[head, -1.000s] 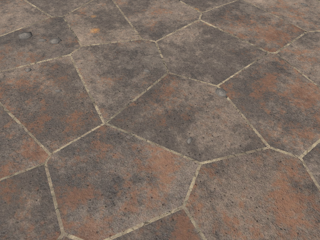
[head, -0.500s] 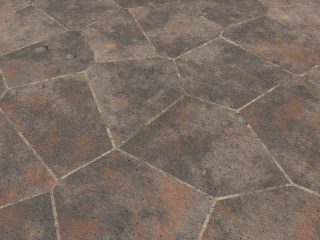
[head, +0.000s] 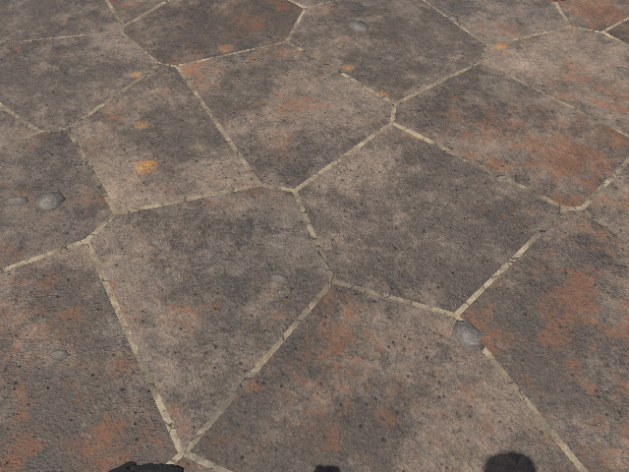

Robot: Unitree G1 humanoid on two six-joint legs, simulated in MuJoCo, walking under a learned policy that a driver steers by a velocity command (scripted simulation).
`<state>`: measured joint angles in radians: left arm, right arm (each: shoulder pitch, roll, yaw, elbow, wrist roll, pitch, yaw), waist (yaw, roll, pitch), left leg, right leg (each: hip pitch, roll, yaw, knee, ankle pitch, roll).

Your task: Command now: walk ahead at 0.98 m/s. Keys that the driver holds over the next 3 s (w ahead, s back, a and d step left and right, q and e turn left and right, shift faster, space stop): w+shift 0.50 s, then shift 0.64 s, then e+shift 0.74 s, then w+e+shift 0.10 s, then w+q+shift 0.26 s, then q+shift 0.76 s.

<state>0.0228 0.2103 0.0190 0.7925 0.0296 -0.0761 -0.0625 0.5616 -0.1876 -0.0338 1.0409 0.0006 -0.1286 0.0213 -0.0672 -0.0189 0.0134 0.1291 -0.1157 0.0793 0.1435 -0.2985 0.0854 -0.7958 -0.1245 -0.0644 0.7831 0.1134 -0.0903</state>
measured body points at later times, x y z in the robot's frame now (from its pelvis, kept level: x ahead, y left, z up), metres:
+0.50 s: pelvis +0.48 -0.01 +0.00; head +0.52 -0.01 +0.44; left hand +0.37 +0.23 -0.14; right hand +0.73 -0.21 -0.08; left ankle +0.73 +0.13 -0.68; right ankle +0.32 -0.08 -0.73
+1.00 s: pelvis +0.82 +0.02 +0.01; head +0.84 +0.02 +0.46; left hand +1.00 +0.25 -0.10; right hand +0.85 -0.25 -0.13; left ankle +0.78 +0.08 -0.73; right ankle +0.96 -0.11 -0.71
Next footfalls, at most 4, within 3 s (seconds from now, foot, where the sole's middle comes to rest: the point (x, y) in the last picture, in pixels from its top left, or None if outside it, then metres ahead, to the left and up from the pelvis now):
0.14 right None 0.36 -0.08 -0.77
0.60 left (270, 336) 0.82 0.09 -0.77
1.04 right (342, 272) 1.00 -0.10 -0.77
1.34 left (260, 311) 0.89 0.11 -0.77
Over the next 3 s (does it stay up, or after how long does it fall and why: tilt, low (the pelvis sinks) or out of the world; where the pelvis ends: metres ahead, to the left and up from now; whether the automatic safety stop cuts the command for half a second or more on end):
stays up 1.23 -0.18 -0.01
